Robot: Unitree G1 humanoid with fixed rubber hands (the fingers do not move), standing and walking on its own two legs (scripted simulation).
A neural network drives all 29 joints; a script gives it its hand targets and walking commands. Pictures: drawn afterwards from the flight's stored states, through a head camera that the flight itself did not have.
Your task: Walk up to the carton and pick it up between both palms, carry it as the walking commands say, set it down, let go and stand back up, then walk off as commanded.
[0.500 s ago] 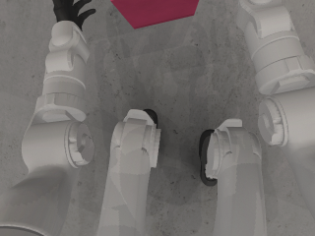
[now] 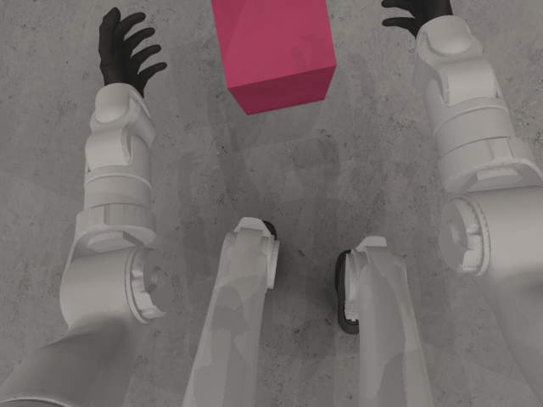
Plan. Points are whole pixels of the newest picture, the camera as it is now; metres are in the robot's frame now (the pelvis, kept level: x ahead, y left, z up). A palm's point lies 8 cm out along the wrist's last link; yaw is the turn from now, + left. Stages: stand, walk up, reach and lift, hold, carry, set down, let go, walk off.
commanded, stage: set down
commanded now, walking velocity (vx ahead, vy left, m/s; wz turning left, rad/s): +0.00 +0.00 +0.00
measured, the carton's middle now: (274, 45) +0.65 +0.12 -0.39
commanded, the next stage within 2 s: let go in 0.62 s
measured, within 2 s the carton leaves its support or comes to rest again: neither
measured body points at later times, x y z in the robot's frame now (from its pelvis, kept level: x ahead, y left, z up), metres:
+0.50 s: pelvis +0.03 +0.00 +0.13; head +0.32 +0.02 +0.48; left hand +0.48 +0.28 +0.04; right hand +0.58 -0.08 +0.04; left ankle +0.12 +0.12 -0.48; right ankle +0.07 -0.12 -0.48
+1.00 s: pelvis +0.06 +0.01 +0.21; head +0.30 +0.03 +0.59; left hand +0.38 +0.28 +0.09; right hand +0.46 -0.13 +0.09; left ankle +0.12 +0.12 -0.48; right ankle +0.07 -0.12 -0.48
